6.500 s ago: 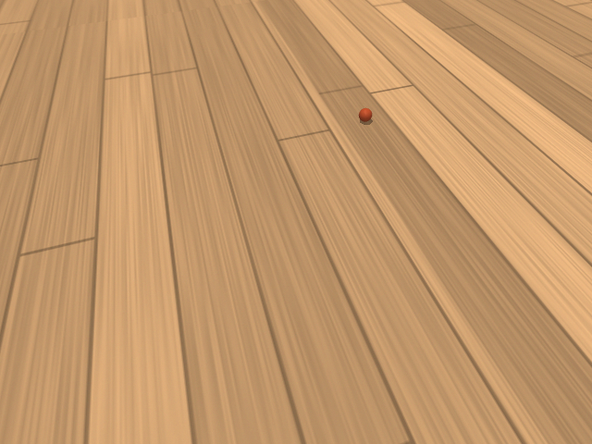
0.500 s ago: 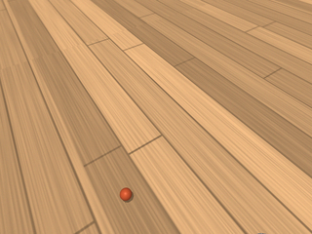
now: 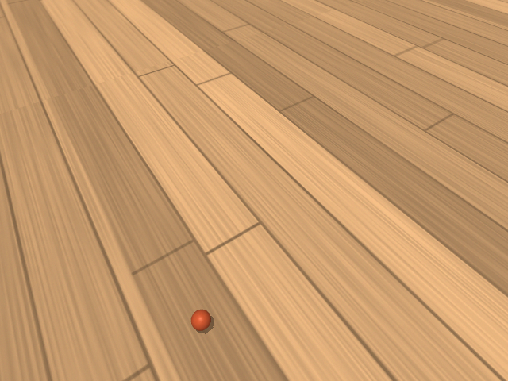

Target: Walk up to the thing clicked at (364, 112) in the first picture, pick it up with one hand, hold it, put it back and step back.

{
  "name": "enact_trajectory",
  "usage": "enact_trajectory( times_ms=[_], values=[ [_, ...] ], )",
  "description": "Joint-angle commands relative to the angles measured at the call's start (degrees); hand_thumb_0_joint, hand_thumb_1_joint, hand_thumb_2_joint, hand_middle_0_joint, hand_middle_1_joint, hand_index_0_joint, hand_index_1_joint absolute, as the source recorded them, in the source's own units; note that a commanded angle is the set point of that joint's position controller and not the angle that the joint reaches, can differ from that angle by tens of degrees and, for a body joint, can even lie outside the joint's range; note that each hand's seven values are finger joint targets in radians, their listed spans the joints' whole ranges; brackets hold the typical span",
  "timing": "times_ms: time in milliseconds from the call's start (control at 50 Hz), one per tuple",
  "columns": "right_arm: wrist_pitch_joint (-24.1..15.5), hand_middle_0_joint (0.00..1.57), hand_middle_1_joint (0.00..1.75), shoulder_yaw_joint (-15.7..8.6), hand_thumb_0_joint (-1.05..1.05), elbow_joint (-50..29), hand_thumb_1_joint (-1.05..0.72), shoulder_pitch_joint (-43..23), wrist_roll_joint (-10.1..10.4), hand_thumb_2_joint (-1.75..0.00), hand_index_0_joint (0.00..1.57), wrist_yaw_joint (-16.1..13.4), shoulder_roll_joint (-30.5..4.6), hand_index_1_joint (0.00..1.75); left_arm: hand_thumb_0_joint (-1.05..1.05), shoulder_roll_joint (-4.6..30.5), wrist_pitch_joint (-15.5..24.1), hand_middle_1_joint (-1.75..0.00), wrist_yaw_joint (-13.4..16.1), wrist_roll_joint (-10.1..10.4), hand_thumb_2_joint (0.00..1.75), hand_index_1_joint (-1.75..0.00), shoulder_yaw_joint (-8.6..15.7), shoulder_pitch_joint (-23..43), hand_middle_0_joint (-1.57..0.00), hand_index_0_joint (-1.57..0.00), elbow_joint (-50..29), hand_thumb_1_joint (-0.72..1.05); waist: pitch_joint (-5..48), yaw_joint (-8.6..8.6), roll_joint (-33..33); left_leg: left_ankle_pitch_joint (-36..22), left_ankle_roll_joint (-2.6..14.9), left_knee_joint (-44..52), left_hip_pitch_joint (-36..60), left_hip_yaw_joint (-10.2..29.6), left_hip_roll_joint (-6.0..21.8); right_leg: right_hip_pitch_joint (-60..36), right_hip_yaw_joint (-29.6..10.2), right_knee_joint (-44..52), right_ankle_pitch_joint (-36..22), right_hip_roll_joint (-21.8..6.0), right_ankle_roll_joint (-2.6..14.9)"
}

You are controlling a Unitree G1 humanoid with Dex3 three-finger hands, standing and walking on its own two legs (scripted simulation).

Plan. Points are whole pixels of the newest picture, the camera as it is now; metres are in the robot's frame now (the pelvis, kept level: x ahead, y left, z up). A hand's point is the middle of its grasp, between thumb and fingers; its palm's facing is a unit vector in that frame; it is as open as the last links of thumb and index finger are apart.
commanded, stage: walk up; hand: left
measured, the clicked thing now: (201, 319) +0.43 +0.22 -0.75
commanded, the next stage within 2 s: stand in 0.42 s
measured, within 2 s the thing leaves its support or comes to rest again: neither
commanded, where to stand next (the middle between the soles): +0.06 -0.01 m, yaw -2 degrees
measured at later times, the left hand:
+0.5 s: hand out of the picture +0.08 +0.25 -0.16, palm faces -0.01 -0.94 -0.33, open 7.4 cm
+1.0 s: hand out of the picture +0.07 +0.25 -0.16, palm faces -0.04 -0.94 -0.34, open 7.4 cm
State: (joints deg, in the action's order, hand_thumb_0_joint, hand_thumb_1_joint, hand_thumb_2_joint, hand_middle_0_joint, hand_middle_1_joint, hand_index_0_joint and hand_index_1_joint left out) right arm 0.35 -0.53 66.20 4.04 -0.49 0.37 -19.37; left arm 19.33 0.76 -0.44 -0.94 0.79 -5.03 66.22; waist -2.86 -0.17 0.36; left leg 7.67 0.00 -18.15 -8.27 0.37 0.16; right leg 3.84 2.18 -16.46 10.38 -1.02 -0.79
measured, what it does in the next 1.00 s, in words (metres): stands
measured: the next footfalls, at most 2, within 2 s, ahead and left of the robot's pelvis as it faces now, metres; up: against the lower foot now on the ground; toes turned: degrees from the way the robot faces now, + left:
none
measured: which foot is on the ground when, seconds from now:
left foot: down 0.00-1.00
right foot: down 0.00-1.00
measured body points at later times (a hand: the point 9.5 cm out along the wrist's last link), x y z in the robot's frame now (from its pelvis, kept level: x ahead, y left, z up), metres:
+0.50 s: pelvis +0.01 +0.00 +0.00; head +0.02 +0.00 +0.45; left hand +0.08 +0.30 -0.13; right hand +0.09 -0.29 -0.13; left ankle +0.03 +0.12 -0.75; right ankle -0.01 -0.13 -0.75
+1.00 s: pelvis +0.00 +0.00 +0.00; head +0.01 +0.00 +0.45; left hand +0.07 +0.30 -0.13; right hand +0.08 -0.30 -0.13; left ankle +0.03 +0.12 -0.75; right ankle -0.01 -0.13 -0.75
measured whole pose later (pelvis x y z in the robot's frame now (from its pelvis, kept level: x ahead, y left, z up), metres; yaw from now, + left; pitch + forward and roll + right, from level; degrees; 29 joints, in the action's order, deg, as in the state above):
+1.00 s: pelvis +0.00 +0.00 +0.00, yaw +0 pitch -2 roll +0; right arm -0.2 -0.1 65.7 6.0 -0.6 0.2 -20.0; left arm 20.0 0.6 -0.6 -0.9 -0.2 -7.2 64.4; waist -2.8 0.1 0.1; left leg 7.6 -0.1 -17.3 -7.6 0.2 -0.2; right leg 4.0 2.0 -17.4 11.2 -1.4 -0.7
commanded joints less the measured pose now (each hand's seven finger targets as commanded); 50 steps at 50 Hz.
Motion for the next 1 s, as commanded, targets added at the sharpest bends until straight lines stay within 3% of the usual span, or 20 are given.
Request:
enact_trajectory(
  times_ms=[0,120,440,540,900,980],
  values=[
    [-1.6,0.20,0.30,-1.8,0.00,-3.5,-0.90,-3.5,0.0,-0.90,0.20,-0.5,-11.8,0.30,0.00,12.3,0.9,-0.30,1.0,0.3,0.90,-0.30,2.4,3.3,-0.20,-0.20,-3.4,0.90,4.4,0.20,0.2,-4.6,0.89,3.1,1.0,6.0,6.9,0.6,-4.9,3.2,-3.6,-6.5,1.25],
    [-1.8,0.20,0.30,-1.7,0.00,-3.6,-0.90,-2.7,0.1,-0.90,0.20,-0.6,-12.1,0.30,0.00,12.5,0.8,-0.30,0.8,0.3,0.90,-0.30,2.5,2.7,-0.20,-0.20,-3.5,0.90,4.5,0.12,0.6,-2.2,0.89,3.8,0.3,6.4,6.6,0.0,-5.1,2.9,-2.7,-6.5,1.42],
    [-2.1,0.20,0.30,-1.7,0.00,-3.7,-0.90,-1.9,-0.1,-0.90,0.20,-1.0,-12.3,0.30,0.00,12.3,0.8,-0.30,1.1,0.4,0.90,-0.30,1.9,1.9,-0.20,-0.20,-4.1,0.90,5.1,0.48,-0.2,-10.2,0.93,2.6,2.8,6.5,7.5,0.8,-5.0,2.1,-5.3,-7.0,1.45],
    [-2.2,0.20,0.30,-1.8,0.00,-3.9,-0.90,-1.7,-0.1,-0.90,0.20,-0.9,-12.5,0.30,0.00,12.6,1.0,-0.30,1.1,0.4,0.90,-0.30,1.7,1.2,-0.20,-0.20,-4.6,0.90,6.5,0.28,-0.3,-12.6,1.23,1.7,4.5,6.0,7.7,0.3,-5.1,1.8,-8.4,-7.3,1.36],
    [-2.1,0.20,0.30,-1.5,0.00,-3.9,-0.90,-1.4,0.0,-0.90,0.20,-0.7,-12.7,0.30,0.00,13.0,0.8,-0.30,0.8,0.3,0.90,-0.30,1.5,0.5,-0.20,-0.20,-4.9,0.90,2.4,0.35,-0.4,-2.0,0.83,4.2,1.2,6.3,6.8,2.3,-5.7,3.1,0.0,-7.1,1.87],
    [-2.2,0.20,0.30,-1.6,0.00,-4.0,-0.90,-1.3,0.0,-0.90,0.20,-0.8,-12.8,0.30,0.00,12.9,0.9,-0.30,0.8,0.3,0.90,-0.30,1.5,0.6,-0.20,-0.20,-5.2,0.90,4.0,0.33,-0.9,-6.0,0.86,3.3,2.4,6.4,7.1,1.6,-5.6,2.6,-2.0,-7.1,1.86]
  ],
)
